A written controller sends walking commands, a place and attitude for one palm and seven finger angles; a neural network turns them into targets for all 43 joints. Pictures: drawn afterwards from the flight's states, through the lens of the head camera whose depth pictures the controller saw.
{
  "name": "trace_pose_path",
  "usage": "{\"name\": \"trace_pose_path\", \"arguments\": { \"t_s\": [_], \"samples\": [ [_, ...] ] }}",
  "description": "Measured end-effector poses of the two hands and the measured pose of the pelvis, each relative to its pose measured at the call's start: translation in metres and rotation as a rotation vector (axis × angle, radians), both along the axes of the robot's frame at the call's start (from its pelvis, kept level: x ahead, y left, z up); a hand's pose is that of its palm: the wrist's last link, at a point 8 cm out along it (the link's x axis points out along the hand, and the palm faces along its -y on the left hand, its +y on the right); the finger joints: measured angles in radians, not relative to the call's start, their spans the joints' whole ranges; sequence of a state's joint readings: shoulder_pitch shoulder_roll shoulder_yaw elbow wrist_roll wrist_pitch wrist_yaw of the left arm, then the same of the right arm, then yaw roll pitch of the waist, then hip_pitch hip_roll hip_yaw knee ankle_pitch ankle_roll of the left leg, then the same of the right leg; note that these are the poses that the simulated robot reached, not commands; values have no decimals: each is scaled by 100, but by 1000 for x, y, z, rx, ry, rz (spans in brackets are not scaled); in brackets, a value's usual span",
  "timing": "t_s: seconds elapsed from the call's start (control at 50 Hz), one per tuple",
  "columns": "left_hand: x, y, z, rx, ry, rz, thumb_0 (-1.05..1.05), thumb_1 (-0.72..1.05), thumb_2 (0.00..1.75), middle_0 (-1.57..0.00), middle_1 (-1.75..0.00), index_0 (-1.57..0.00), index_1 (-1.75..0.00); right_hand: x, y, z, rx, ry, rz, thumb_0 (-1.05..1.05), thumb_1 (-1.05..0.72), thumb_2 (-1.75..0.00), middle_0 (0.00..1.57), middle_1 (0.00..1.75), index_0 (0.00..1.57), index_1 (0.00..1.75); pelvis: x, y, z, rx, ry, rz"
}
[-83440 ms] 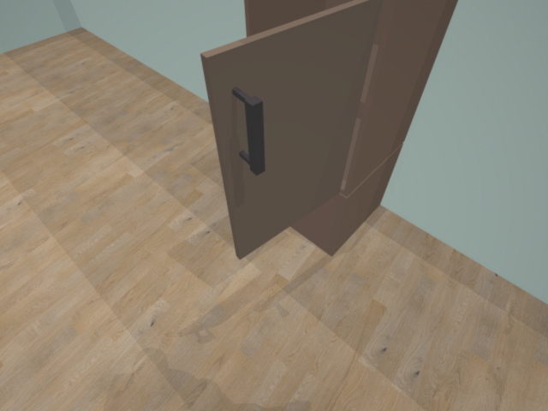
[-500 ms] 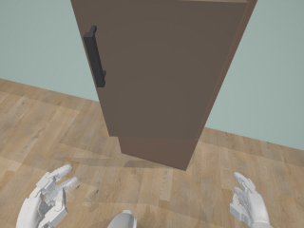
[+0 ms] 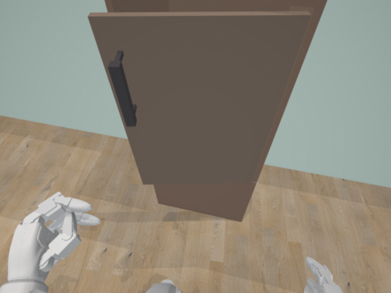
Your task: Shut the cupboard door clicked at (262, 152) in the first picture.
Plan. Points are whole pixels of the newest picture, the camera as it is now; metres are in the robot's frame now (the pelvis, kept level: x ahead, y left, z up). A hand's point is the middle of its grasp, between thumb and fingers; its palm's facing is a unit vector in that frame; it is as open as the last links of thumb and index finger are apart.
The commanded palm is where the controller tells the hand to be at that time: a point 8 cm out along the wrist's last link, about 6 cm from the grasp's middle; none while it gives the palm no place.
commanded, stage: raise the hand and make a fist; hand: left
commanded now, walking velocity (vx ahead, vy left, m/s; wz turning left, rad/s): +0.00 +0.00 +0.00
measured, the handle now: (125, 90) +0.49 +0.19 +0.15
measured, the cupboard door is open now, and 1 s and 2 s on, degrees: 15 15 15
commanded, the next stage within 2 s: bring the fist close to the handle in 1.02 s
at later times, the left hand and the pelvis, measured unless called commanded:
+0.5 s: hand (58, 218) +0.21 +0.23 +0.13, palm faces +0.10 -0.99 -0.02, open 3.1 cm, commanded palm +0.18 +0.28 +0.15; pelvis -0.01 +0.03 +0.02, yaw +1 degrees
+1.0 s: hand (65, 207) +0.21 +0.21 +0.16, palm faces +0.16 -0.99 -0.03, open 3.1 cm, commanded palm +0.18 +0.25 +0.16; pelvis -0.02 +0.00 +0.04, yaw +1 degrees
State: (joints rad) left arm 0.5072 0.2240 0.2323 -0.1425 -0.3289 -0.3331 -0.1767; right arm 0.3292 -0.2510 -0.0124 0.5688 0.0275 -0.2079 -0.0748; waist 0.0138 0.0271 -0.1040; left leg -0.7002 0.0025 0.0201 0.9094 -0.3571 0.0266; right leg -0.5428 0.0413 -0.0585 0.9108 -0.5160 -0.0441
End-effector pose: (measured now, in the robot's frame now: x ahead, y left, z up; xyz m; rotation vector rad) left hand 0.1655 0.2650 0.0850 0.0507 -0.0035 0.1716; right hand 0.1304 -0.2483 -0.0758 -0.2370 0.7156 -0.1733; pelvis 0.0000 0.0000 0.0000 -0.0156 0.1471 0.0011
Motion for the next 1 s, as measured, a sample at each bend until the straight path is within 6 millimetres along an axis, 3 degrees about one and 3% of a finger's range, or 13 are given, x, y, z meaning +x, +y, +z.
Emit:
{"name": "trace_pose_path", "arguments": {
  "t_s": [0.16,0.32,0.44,0.68,0.86,1.0],
  "samples": [
    [6,-4,0,-38,-6,-109,2,90,90,-100,-117,-99,-117,21,25,14,-14,-79,40,2,-90,-90,20,30,20,30,-8,19,2,-25,-16,13],
    [13,17,37,-14,-86,-44,2,90,90,-115,-133,-114,-133,45,68,40,50,-194,117,1,-90,-90,20,30,20,30,-9,30,12,-33,-67,16],
    [14,17,42,-35,-32,-62,2,90,90,-124,-143,-123,-143,48,85,49,69,-205,161,1,-90,-90,20,30,21,30,-11,35,20,-32,-105,24],
    [22,20,78,-5,-85,-35,2,90,90,-130,-149,-129,-149,31,71,52,55,-165,148,1,-90,-90,20,30,21,30,-17,29,31,-20,-158,26],
    [18,-3,59,-39,45,-60,2,90,90,-130,-150,-130,-150,22,49,52,54,-153,106,1,-90,-90,20,30,21,30,-15,17,36,-7,-171,16],
    [17,-7,72,-8,-54,-9,2,90,90,-130,-150,-130,-150,25,35,50,48,-155,127,1,-90,-90,20,30,20,30,-15,4,35,-4,-176,25]
  ]
}}
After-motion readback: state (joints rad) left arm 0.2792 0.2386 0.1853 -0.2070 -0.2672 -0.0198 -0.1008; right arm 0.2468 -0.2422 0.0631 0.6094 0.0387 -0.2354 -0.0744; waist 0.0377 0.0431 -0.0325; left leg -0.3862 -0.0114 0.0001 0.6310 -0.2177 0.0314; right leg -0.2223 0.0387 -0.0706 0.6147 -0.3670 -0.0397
